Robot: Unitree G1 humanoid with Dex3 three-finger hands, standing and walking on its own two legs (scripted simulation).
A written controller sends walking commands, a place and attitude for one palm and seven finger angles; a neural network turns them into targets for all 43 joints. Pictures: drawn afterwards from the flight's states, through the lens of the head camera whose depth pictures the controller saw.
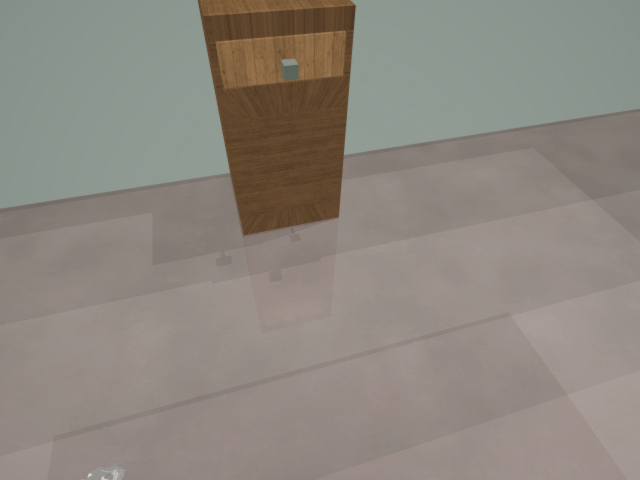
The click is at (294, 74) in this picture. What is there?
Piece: drawer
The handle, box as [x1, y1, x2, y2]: [281, 58, 298, 79]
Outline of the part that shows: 281,60 281,71 284,79 298,78 298,68 296,61 294,59 286,58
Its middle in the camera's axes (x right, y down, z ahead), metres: -0.10 -0.52 +1.17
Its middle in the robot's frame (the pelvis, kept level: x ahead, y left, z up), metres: +1.22 +0.16 -0.04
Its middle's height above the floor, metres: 0.74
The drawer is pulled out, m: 0.00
